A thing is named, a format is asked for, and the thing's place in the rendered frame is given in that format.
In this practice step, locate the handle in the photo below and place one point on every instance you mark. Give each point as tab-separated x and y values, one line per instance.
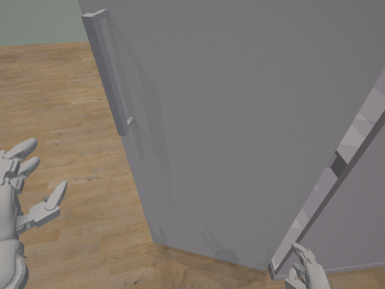
96	38

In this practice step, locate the robot left forearm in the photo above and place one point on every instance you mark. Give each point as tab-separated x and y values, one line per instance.
13	269

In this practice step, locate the fridge door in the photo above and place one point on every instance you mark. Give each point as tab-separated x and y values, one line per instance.
238	107

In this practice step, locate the left robot hand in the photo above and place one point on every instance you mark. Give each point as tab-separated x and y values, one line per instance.
12	176

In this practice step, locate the right robot hand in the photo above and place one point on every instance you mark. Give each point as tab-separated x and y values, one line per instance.
313	275

